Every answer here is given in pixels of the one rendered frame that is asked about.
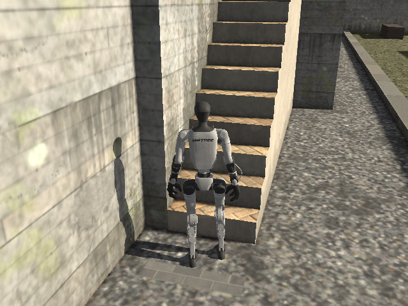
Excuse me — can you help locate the robot left forearm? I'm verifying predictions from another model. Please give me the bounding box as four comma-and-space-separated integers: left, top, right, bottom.
169, 155, 181, 184

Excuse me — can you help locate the robot torso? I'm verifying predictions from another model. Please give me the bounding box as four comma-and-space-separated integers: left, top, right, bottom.
188, 126, 218, 191

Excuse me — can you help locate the robot right upper arm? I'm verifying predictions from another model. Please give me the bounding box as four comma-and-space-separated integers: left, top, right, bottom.
216, 129, 233, 164

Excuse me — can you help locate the robot left hand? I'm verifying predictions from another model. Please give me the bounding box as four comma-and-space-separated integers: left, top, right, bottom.
167, 183, 182, 199

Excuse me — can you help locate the robot right hand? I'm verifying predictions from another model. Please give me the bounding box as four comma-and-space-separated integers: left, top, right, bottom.
225, 184, 240, 201

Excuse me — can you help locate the humanoid robot head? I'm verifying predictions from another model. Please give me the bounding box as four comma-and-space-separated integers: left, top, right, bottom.
192, 101, 214, 132

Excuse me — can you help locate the robot right forearm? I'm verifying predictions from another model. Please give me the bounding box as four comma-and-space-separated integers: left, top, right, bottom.
226, 155, 239, 186

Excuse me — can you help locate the robot left upper arm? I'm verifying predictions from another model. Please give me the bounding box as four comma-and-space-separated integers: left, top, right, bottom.
174, 129, 190, 164

